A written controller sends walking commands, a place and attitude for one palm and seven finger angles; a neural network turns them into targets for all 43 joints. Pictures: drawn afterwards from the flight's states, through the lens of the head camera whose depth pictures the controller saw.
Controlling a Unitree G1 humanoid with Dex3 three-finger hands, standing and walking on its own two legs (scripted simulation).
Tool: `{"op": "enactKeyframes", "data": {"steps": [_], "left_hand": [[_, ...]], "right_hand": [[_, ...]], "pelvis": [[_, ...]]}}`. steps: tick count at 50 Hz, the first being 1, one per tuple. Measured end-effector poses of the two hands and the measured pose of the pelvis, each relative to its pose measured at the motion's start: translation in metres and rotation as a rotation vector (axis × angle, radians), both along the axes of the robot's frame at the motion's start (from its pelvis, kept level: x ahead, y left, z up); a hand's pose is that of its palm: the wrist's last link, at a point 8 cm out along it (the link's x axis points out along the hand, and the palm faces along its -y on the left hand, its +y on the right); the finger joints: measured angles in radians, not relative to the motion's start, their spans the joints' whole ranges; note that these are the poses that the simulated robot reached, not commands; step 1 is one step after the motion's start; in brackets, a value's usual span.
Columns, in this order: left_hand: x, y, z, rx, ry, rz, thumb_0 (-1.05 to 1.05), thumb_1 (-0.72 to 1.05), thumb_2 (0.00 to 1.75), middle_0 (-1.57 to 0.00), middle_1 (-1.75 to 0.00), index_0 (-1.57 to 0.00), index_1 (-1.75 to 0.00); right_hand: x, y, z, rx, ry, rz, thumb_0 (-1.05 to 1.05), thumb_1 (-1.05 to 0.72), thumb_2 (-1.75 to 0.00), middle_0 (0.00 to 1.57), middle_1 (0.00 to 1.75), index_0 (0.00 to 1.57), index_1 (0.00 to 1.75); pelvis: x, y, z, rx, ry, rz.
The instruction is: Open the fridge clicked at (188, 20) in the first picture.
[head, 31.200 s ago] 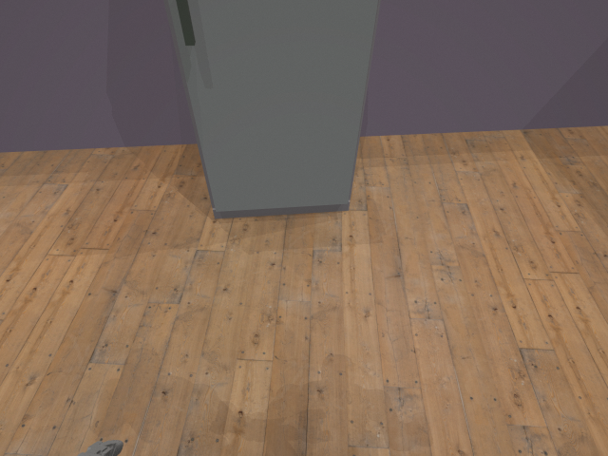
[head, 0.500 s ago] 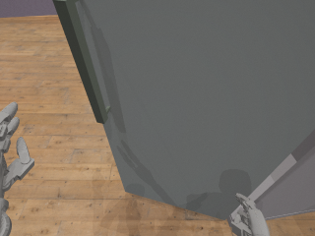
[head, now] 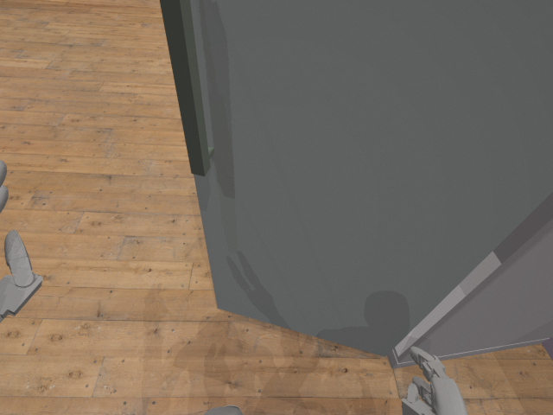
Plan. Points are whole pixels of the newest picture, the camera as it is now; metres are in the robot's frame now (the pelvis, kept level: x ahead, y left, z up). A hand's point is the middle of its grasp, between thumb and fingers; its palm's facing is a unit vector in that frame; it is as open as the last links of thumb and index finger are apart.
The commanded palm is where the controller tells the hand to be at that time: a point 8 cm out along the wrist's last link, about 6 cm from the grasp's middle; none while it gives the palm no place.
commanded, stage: step back with the hand held close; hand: left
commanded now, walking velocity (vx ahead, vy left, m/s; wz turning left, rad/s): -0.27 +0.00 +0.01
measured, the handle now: (194, 78) +0.50 +0.18 +0.22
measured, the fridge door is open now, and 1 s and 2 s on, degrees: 66 66 66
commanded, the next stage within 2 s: stop stepping back and stand still in 0.66 s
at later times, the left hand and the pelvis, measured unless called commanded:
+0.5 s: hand out of the picture +0.14 +0.28 +0.18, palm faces +0.44 -0.79 -0.43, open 7.4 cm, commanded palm +0.06 +0.32 +0.19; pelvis -0.07 +0.02 +0.00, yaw +2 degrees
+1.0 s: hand out of the picture +0.07 +0.28 +0.18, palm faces +0.30 -0.87 -0.39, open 7.4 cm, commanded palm +0.00 +0.33 +0.19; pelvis -0.17 +0.04 +0.01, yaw -5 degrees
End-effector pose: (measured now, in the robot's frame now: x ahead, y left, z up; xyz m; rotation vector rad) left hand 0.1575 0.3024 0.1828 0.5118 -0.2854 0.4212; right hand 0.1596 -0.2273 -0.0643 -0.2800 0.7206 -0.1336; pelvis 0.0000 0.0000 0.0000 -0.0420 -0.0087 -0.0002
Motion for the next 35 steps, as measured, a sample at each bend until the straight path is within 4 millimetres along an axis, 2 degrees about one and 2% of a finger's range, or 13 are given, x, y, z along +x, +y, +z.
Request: {"op": "enactKeyframes", "data": {"steps": [6, 11, 19, 24, 29, 33, 35], "left_hand": [[-0.013, 0.006, 0.005, 0.033, -0.040, -0.009, 0.02, 0.89, 0.89, -0.21, -0.30, -0.22, -0.30], [-0.033, 0.010, 0.011, 0.089, -0.045, 0.010, 0.02, 0.89, 0.89, -0.21, -0.30, -0.22, -0.30], [-0.054, 0.002, 0.005, 0.025, -0.058, -0.033, 0.02, 0.89, 0.90, -0.21, -0.30, -0.22, -0.30], [-0.060, 0.014, 0.008, 0.060, -0.093, -0.074, 0.02, 0.89, 0.89, -0.22, -0.30, -0.22, -0.31], [-0.077, 0.031, 0.022, 0.068, -0.085, -0.044, 0.02, 0.89, 0.89, -0.22, -0.30, -0.22, -0.31], [-0.095, 0.026, 0.023, 0.010, -0.075, -0.048, 0.02, 0.89, 0.90, -0.21, -0.30, -0.21, -0.30], [-0.103, 0.019, 0.021, 0.010, -0.077, -0.070, 0.02, 0.89, 0.90, -0.21, -0.30, -0.21, -0.30]], "right_hand": [[-0.017, 0.003, 0.001, -0.016, -0.009, 0.003, 0.01, -0.90, -0.90, 0.20, 0.30, 0.20, 0.30], [-0.022, 0.003, -0.002, -0.007, -0.023, 0.024, 0.01, -0.90, -0.90, 0.20, 0.30, 0.20, 0.30], [-0.036, 0.002, 0.002, -0.021, -0.009, 0.027, 0.01, -0.90, -0.90, 0.20, 0.30, 0.20, 0.30], [-0.051, 0.007, 0.006, -0.057, -0.024, -0.003, 0.01, -0.90, -0.90, 0.20, 0.30, 0.20, 0.30], [-0.073, 0.021, 0.016, -0.019, -0.022, -0.002, 0.01, -0.90, -0.90, 0.20, 0.30, 0.20, 0.30], [-0.090, 0.031, 0.017, 0.011, -0.020, 0.017, 0.01, -0.90, -0.90, 0.20, 0.30, 0.20, 0.30], [-0.098, 0.032, 0.013, 0.019, -0.024, 0.025, 0.01, -0.90, -0.90, 0.20, 0.30, 0.20, 0.30]], "pelvis": [[-0.015, 0.004, -0.001, -0.016, -0.010, 0.031], [-0.026, 0.001, -0.004, -0.016, 0.003, 0.036], [-0.048, 0.005, -0.002, -0.008, 0.001, 0.026], [-0.065, 0.016, -0.006, -0.032, -0.007, 0.035], [-0.081, 0.018, 0.008, -0.065, 0.018, 0.021], [-0.094, 0.020, 0.013, -0.069, 0.051, -0.008], [-0.104, 0.018, 0.009, -0.039, 0.059, -0.032]]}}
